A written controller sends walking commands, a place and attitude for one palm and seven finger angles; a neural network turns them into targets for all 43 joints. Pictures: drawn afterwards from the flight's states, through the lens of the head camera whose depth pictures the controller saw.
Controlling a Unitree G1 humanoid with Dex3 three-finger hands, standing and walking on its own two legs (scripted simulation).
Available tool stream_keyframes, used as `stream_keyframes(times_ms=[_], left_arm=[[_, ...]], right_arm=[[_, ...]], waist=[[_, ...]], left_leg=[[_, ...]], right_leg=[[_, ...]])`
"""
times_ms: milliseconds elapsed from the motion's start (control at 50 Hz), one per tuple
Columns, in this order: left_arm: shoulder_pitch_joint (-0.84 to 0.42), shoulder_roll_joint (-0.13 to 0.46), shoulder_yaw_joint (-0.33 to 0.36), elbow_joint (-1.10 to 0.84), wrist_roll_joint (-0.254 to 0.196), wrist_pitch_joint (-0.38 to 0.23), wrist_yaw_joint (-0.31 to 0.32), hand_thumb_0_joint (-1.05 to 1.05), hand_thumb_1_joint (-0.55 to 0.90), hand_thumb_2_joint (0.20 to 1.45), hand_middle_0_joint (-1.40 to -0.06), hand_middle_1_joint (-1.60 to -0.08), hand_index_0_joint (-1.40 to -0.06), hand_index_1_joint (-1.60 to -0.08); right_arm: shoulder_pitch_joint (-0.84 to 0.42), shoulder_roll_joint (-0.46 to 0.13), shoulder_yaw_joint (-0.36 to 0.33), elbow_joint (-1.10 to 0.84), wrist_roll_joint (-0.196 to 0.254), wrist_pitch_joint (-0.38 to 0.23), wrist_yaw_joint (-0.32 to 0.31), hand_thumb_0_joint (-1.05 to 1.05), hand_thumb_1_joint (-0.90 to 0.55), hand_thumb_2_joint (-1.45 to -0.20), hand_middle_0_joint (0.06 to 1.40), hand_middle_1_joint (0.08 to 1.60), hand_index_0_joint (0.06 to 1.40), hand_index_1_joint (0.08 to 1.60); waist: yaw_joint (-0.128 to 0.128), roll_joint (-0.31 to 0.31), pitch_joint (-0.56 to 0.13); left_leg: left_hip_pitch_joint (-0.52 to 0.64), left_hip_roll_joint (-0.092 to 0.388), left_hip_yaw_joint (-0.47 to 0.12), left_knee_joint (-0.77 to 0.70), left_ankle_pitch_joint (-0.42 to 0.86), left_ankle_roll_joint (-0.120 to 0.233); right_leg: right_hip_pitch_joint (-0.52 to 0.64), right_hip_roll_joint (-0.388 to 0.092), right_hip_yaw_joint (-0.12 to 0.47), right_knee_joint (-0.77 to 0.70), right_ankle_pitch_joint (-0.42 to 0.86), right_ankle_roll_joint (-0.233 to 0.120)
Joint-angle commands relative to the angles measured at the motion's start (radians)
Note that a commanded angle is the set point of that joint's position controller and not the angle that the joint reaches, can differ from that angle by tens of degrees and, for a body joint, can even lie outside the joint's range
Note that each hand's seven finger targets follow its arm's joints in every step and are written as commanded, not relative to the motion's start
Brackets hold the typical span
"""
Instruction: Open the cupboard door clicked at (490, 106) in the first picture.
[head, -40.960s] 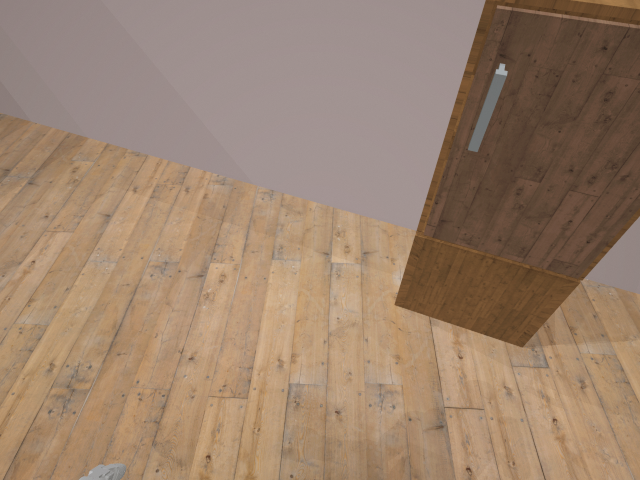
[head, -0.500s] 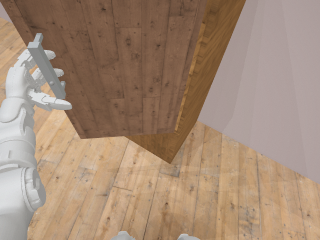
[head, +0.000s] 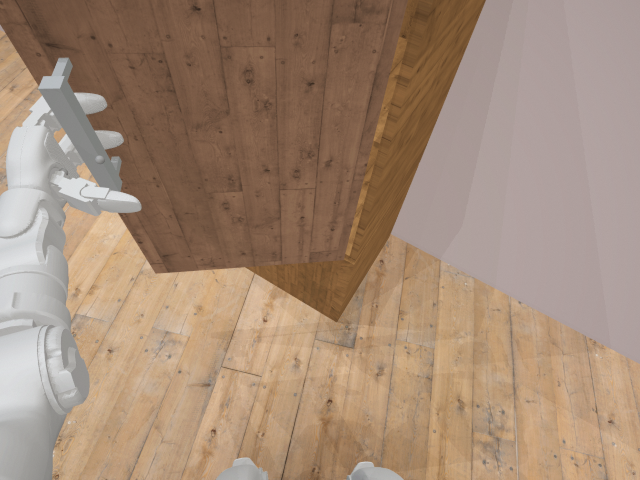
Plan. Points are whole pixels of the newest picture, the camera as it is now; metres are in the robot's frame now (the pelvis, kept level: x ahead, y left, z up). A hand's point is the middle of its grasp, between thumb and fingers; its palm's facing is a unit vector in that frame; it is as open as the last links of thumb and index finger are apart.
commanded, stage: close the thumb around the handle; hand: left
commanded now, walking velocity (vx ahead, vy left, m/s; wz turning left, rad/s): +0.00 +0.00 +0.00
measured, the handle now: (90, 132) +0.52 +0.27 +0.11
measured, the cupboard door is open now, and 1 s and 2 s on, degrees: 38 40 79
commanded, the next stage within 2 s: pull the door open along its arc in 0.68 s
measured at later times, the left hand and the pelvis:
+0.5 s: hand (98, 158) +0.48 +0.25 +0.11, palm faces +0.07 -1.00 +0.00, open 7.1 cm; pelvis +0.01 +0.01 +0.00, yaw +0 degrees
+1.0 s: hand (106, 166) +0.47 +0.24 +0.11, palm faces +0.07 -1.00 +0.01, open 5.4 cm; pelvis +0.01 +0.00 +0.00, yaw -1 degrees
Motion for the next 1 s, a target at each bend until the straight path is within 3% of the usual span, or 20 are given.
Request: stream_keyframes(times_ms=[0, 20, 100, 140, 200, 340, 380, 460, 520, 560, 580, 620, 680, 760, 780, 800, 860, 940, 980], left_arm=[[-0.435, 0.310, 0.044, -0.212, -0.017, -0.055, -0.002, 0.000, -0.388, 0.348, -0.308, -1.212, -0.308, -1.212], [-0.425, 0.337, 0.072, -0.213, -0.021, -0.057, -0.002, 0.000, -0.332, 0.372, -0.312, -1.218, -0.312, -1.218], [-0.410, 0.309, 0.044, -0.197, -0.022, -0.041, -0.017, 0.000, -0.108, 0.468, -0.328, -1.242, -0.328, -1.242], [-0.407, 0.334, 0.066, -0.200, -0.024, -0.046, -0.019, 0.000, 0.004, 0.516, -0.336, -1.254, -0.336, -1.254], [-0.437, 0.303, 0.033, -0.217, -0.025, -0.045, -0.023, 0.000, 0.172, 0.588, -0.348, -1.272, -0.348, -1.272], [-0.428, 0.273, 0.028, -0.243, -0.030, -0.056, -0.013, 0.000, 0.564, 0.756, -0.376, -1.314, -0.376, -1.314], [-0.444, 0.248, 0.004, -0.255, -0.026, -0.054, -0.007, 0.000, 0.676, 0.804, -0.384, -1.326, -0.384, -1.326], [-0.421, 0.241, 0.012, -0.271, -0.028, -0.056, 0.006, 0.000, 0.900, 0.900, -0.400, -1.350, -0.400, -1.350], [-0.408, 0.261, 0.033, -0.264, -0.026, -0.054, 0.015, 0.000, 0.900, 0.900, -0.400, -1.350, -0.400, -1.350], [-0.393, 0.257, 0.028, -0.277, -0.020, -0.056, 0.019, 0.000, 0.900, 0.900, -0.400, -1.350, -0.400, -1.350], [-0.408, 0.238, 0.014, -0.277, -0.021, -0.054, 0.020, 0.000, 0.900, 0.900, -0.400, -1.350, -0.400, -1.350], [-0.382, 0.312, 0.080, -0.256, -0.027, -0.054, 0.027, 0.000, 0.900, 0.900, -0.400, -1.350, -0.400, -1.350], [-0.379, 0.304, 0.067, -0.241, -0.018, -0.047, 0.024, 0.000, 0.900, 0.900, -0.400, -1.350, -0.400, -1.350], [-0.374, 0.358, 0.099, -0.234, -0.012, -0.053, 0.014, 0.000, 0.900, 0.900, -0.400, -1.350, -0.400, -1.350], [-0.435, 0.246, 0.007, -0.257, -0.021, -0.053, 0.008, 0.000, 0.900, 0.900, -0.400, -1.350, -0.400, -1.350], [-0.415, 0.210, 0.000, -0.258, -0.028, -0.054, 0.010, 0.000, 0.900, 0.900, -0.400, -1.350, -0.400, -1.350], [-0.329, 0.217, 0.021, -0.273, -0.044, -0.056, 0.018, 0.000, 0.900, 0.900, -0.400, -1.350, -0.400, -1.350], [-0.202, 0.205, 0.029, -0.370, -0.055, -0.044, 0.016, 0.000, 0.900, 0.900, -0.400, -1.350, -0.400, -1.350], [-0.115, 0.168, 0.016, -0.425, -0.071, -0.026, 0.014, 0.000, 0.900, 0.900, -0.400, -1.350, -0.400, -1.350]], right_arm=[[0.111, -0.180, -0.057, -0.070, -0.003, -0.013, -0.008, 0.000, -0.900, -0.900, 0.200, 0.300, 0.200, 0.300], [0.113, -0.181, -0.059, -0.074, -0.005, -0.012, -0.011, 0.000, -0.900, -0.900, 0.200, 0.300, 0.200, 0.300], [0.111, -0.177, -0.056, -0.079, -0.001, -0.008, -0.011, 0.000, -0.900, -0.900, 0.200, 0.300, 0.200, 0.300], [0.118, -0.180, -0.058, -0.078, -0.003, -0.006, -0.013, 0.000, -0.900, -0.900, 0.200, 0.300, 0.200, 0.300], [0.116, -0.178, -0.057, -0.076, -0.003, -0.007, -0.012, 0.000, -0.900, -0.900, 0.200, 0.300, 0.200, 0.300], [0.122, -0.178, -0.063, -0.067, -0.007, -0.005, -0.007, 0.000, -0.900, -0.900, 0.200, 0.300, 0.200, 0.300], [0.118, -0.176, -0.065, -0.064, -0.006, -0.004, -0.006, 0.000, -0.900, -0.900, 0.200, 0.300, 0.200, 0.300], [0.116, -0.175, -0.065, -0.065, -0.009, -0.004, -0.001, 0.000, -0.900, -0.900, 0.200, 0.300, 0.200, 0.300], [0.114, -0.176, -0.063, -0.071, -0.010, -0.001, -0.004, 0.000, -0.900, -0.900, 0.200, 0.300, 0.200, 0.300], [0.107, -0.174, -0.065, -0.077, -0.008, -0.001, -0.002, 0.000, -0.900, -0.900, 0.200, 0.300, 0.200, 0.300], [0.103, -0.170, -0.062, -0.076, -0.009, -0.002, 0.000, 0.000, -0.900, -0.900, 0.200, 0.300, 0.200, 0.300], [0.110, -0.179, -0.061, -0.077, -0.010, 0.002, -0.004, 0.000, -0.900, -0.900, 0.200, 0.300, 0.200, 0.300], [0.099, -0.173, -0.058, -0.089, -0.007, 0.002, -0.005, 0.000, -0.900, -0.900, 0.200, 0.300, 0.200, 0.300], [0.098, -0.174, -0.055, -0.096, -0.006, 0.004, -0.010, 0.000, -0.900, -0.900, 0.200, 0.300, 0.200, 0.300], [0.088, -0.162, -0.051, -0.096, -0.004, 0.000, -0.006, 0.000, -0.900, -0.900, 0.200, 0.300, 0.200, 0.300], [0.096, -0.161, -0.059, -0.093, -0.007, -0.005, -0.003, 0.000, -0.900, -0.900, 0.200, 0.300, 0.200, 0.300], [0.092, -0.167, -0.064, -0.098, -0.004, -0.007, 0.000, 0.000, -0.900, -0.900, 0.200, 0.300, 0.200, 0.300], [0.072, -0.163, -0.068, -0.122, 0.001, -0.007, 0.007, 0.000, -0.900, -0.900, 0.200, 0.300, 0.200, 0.300], [0.054, -0.157, -0.071, -0.138, 0.008, -0.008, 0.009, 0.000, -0.900, -0.900, 0.200, 0.300, 0.200, 0.300]], waist=[[0.004, 0.096, -0.377], [0.009, 0.078, -0.382], [0.003, 0.110, -0.362], [0.012, 0.102, -0.390], [-0.005, 0.121, -0.379], [0.003, 0.138, -0.408], [-0.006, 0.144, -0.396], [0.006, 0.139, -0.416], [0.011, 0.104, -0.395], [0.019, 0.125, -0.412], [0.012, 0.142, -0.397], [0.024, 0.083, -0.388], [0.022, 0.090, -0.378], [0.028, 0.106, -0.391], [-0.002, 0.132, -0.365], [0.006, 0.105, -0.374], [0.025, 0.089, -0.403], [0.059, 0.115, -0.433], [0.071, 0.095, -0.415]], left_leg=[[0.326, -0.022, -0.078, -0.080, 0.305, 0.007], [0.314, -0.024, -0.074, -0.073, 0.308, 0.012], [0.318, -0.024, -0.070, -0.079, 0.306, 0.008], [0.327, -0.023, -0.074, -0.076, 0.327, 0.008], [0.341, -0.021, -0.074, -0.076, 0.316, 0.007], [0.405, -0.012, -0.093, -0.070, 0.389, -0.002], [0.414, -0.011, -0.097, -0.071, 0.382, -0.004], [0.429, -0.011, -0.100, -0.070, 0.413, -0.007], [0.399, -0.014, -0.097, -0.072, 0.414, -0.001], [0.409, -0.013, -0.095, -0.076, 0.407, -0.006], [0.413, -0.014, -0.093, -0.075, 0.399, -0.006], [0.369, -0.017, -0.089, -0.075, 0.389, 0.001], [0.339, -0.021, -0.075, -0.081, 0.354, 0.002], [0.322, -0.024, -0.068, -0.078, 0.355, 0.004], [0.344, -0.024, -0.070, -0.080, 0.334, 0.002], [0.365, -0.019, -0.080, -0.079, 0.339, 0.000], [0.366, -0.018, -0.073, -0.080, 0.341, 0.001], [0.397, -0.019, -0.069, -0.087, 0.398, -0.001], [0.392, -0.018, -0.063, -0.099, 0.407, -0.001]], right_leg=[[0.094, 0.027, 0.044, -0.085, 0.315, 0.005], [0.111, 0.028, 0.048, -0.084, 0.326, 0.005], [0.090, 0.026, 0.045, -0.089, 0.321, 0.005], [0.103, 0.027, 0.044, -0.082, 0.336, 0.004], [0.075, 0.027, 0.043, -0.087, 0.319, 0.005], [0.043, 0.031, 0.029, -0.074, 0.329, -0.001], [0.025, 0.031, 0.027, -0.078, 0.315, 0.000], [0.038, 0.032, 0.024, -0.072, 0.330, -0.002], [0.061, 0.032, 0.025, -0.072, 0.344, -0.003], [0.062, 0.031, 0.026, -0.071, 0.337, -0.002], [0.052, 0.031, 0.026, -0.073, 0.333, -0.002], [0.092, 0.032, 0.029, -0.074, 0.348, -0.002], [0.107, 0.027, 0.037, -0.077, 0.350, 0.003], [0.132, 0.025, 0.045, -0.074, 0.369, 0.003], [0.089, 0.026, 0.039, -0.080, 0.342, 0.004], [0.078, 0.030, 0.031, -0.080, 0.329, 0.002], [0.104, 0.030, 0.035, -0.081, 0.335, 0.000], [0.136, 0.031, 0.032, -0.075, 0.373, -0.003], [0.162, 0.032, 0.028, -0.080, 0.385, -0.004]])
